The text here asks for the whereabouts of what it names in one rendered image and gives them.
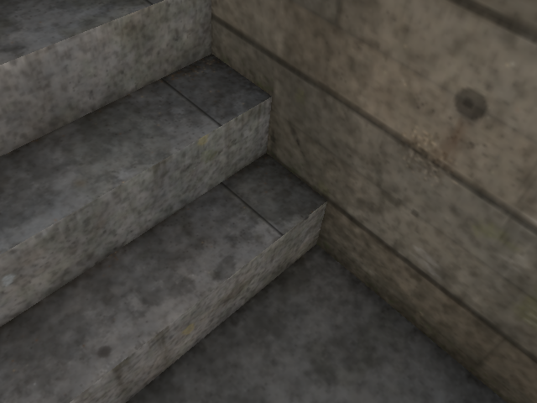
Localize stairs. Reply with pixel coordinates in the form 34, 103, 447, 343
0, 0, 327, 403

